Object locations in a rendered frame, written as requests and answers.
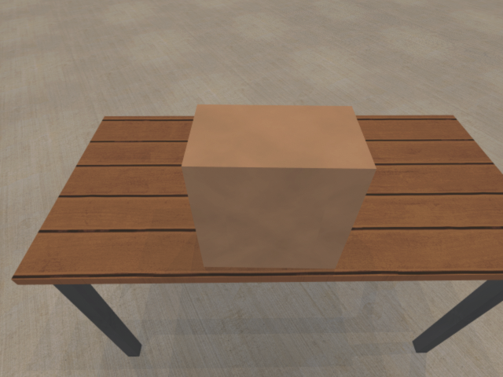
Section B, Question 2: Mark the carton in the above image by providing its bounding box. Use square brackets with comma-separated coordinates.
[182, 104, 376, 269]

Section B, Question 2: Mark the table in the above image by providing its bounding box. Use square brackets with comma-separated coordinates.
[11, 115, 503, 357]

